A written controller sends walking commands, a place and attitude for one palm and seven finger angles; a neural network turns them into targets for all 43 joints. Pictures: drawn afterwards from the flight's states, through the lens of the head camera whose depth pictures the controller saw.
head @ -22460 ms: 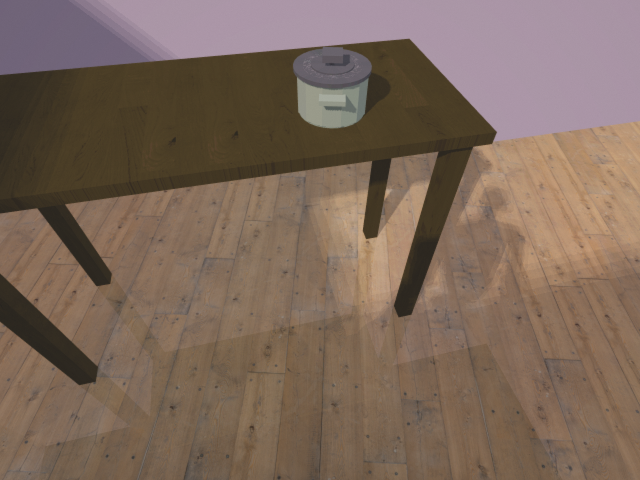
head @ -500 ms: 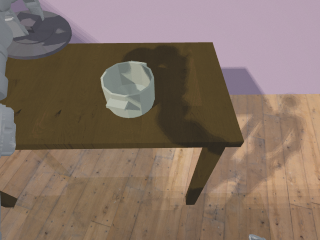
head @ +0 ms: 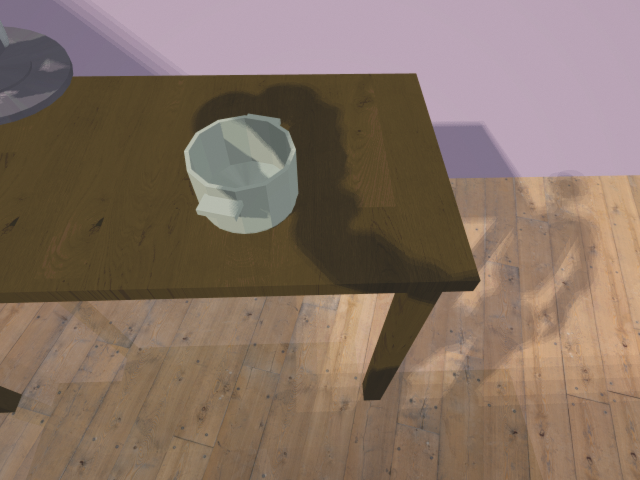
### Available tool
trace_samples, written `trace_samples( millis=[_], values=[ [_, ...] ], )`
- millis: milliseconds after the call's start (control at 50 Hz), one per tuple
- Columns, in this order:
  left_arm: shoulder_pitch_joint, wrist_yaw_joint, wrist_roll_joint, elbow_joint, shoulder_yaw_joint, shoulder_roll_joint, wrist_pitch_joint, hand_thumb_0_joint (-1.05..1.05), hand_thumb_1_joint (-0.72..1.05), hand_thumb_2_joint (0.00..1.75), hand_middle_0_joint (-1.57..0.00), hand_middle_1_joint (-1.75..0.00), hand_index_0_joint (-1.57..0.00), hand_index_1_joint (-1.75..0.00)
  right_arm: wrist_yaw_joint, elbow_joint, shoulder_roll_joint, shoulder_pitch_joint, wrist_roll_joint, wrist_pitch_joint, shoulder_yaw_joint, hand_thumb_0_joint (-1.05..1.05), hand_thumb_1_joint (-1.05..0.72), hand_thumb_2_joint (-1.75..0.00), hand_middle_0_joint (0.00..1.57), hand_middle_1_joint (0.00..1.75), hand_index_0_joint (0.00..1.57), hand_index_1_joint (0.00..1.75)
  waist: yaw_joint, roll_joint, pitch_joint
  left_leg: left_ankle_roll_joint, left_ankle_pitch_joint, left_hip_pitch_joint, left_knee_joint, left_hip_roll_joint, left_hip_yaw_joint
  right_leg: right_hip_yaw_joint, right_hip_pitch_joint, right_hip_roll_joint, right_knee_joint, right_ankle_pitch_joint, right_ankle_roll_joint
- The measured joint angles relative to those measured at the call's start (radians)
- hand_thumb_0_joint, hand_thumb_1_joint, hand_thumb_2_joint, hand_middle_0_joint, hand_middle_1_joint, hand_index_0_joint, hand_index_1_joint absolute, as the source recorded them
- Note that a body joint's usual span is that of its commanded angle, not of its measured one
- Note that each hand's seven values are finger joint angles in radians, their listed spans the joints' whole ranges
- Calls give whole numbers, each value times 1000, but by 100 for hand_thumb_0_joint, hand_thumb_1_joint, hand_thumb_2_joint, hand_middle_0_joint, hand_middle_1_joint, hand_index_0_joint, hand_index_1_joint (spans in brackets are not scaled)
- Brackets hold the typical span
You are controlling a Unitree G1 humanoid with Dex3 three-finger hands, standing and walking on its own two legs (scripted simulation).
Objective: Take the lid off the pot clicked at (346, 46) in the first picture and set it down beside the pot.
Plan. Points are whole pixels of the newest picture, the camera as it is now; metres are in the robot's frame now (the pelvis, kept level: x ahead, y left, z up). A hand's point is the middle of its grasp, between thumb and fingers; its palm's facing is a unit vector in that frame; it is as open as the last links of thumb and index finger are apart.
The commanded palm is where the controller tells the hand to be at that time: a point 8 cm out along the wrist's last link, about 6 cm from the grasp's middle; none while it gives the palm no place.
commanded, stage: move the lid sideways beside the pot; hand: left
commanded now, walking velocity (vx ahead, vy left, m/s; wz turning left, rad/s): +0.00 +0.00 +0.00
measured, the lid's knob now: out of the picture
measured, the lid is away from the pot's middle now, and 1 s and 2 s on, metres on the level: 0.24 0.23 0.24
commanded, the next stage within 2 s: lower the lid onto the table in 0.12 s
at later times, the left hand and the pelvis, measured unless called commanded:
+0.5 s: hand out of the picture +0.45 +0.34 +0.27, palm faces -0.26 -0.15 -0.95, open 7.7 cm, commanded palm +0.46 +0.33 +0.34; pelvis +0.00 +0.00 +0.00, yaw +0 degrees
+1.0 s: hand out of the picture +0.47 +0.33 +0.23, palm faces -0.31 -0.18 -0.93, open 7.7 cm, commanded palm +0.48 +0.33 +0.31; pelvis +0.00 +0.00 +0.00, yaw -1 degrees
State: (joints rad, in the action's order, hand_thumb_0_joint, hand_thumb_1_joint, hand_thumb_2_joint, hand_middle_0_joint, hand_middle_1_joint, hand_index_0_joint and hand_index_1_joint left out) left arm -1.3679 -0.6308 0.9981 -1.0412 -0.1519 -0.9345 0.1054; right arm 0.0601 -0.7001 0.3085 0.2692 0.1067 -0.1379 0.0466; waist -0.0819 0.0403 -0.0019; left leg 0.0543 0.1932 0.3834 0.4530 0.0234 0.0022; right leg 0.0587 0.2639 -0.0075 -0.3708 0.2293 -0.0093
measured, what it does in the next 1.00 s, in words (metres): stands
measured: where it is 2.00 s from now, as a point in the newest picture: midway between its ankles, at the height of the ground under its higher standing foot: outside the picture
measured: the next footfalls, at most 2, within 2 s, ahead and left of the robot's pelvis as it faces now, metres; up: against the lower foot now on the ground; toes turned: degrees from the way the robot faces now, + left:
none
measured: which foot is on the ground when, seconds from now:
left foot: down 0.00-1.00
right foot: down 0.00-1.00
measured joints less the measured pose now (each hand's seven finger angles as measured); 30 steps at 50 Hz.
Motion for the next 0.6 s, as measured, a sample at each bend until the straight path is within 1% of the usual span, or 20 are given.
trace_samples(
  millis=[120,160,240,340,440,520,600],
  values=[
    [27,-3,4,33,37,-32,-21,7,38,82,-109,-116,-50,-90,2,5,-3,8,-3,0,-3,0,-91,-90,20,30,20,30,-3,-5,1,0,7,1,2,-3,5,-5,0,2,5,1,-1],
    [29,-3,0,52,32,-31,-19,7,39,81,-109,-116,-50,-90,0,7,-3,12,-3,1,-8,0,-91,-90,20,30,20,30,0,-3,3,0,8,1,3,-1,3,-4,-2,1,6,3,-1],
    [35,-3,-7,68,59,-32,-23,7,39,81,-109,-116,-50,-90,-8,12,-1,1,-4,-8,-10,0,-91,-90,20,30,20,30,3,5,10,3,12,5,8,0,4,-5,2,-1,1,5,-3],
    [-1,-3,-14,9,42,-6,38,7,39,81,-109,-116,-50,-90,-25,19,1,-20,3,-13,-12,0,-91,-90,20,30,20,30,6,18,11,6,9,12,13,5,2,-2,9,-5,-9,7,-7],
    [-9,-8,-3,-40,3,19,71,7,39,81,-109,-116,-50,-91,-26,25,-8,-35,7,-10,-2,0,-91,-90,20,30,20,30,7,16,7,6,3,15,15,5,2,-2,15,-6,-16,4,-7],
    [-4,-5,-1,-36,-17,44,71,7,39,81,-109,-116,-50,-90,-17,21,-17,-26,4,7,3,0,-91,-90,20,30,20,30,5,4,6,5,-1,14,15,5,-4,4,12,-5,-16,2,-5],
    [-7,8,-6,-54,-19,56,55,7,39,82,-109,-116,-50,-90,-8,12,-18,-12,2,26,7,0,-91,-90,20,30,20,30,-3,-4,8,3,0,14,19,4,-7,7,10,-4,-16,2,-3]
  ],
)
